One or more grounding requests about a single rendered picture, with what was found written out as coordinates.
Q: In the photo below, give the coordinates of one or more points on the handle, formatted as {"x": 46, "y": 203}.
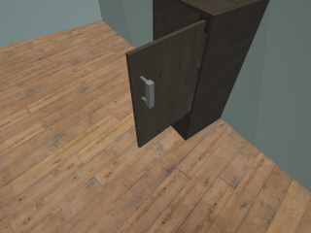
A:
{"x": 150, "y": 92}

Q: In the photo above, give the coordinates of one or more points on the cupboard door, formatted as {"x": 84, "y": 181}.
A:
{"x": 170, "y": 62}

